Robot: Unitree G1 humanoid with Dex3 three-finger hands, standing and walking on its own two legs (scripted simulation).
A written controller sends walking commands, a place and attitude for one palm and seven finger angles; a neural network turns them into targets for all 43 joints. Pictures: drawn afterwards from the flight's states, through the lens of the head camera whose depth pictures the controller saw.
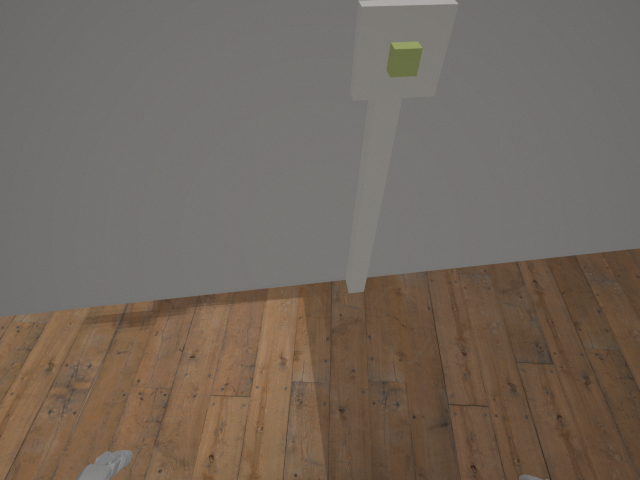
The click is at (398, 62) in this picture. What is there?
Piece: button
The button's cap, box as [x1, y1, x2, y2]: [387, 41, 422, 76]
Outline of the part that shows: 417,41 391,42 387,63 387,71 390,76 416,75 422,49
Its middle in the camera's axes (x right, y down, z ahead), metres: +0.16 -0.35 +0.75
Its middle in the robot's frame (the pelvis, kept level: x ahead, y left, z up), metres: +0.82 -0.11 +0.14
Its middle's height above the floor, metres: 0.90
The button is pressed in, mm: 0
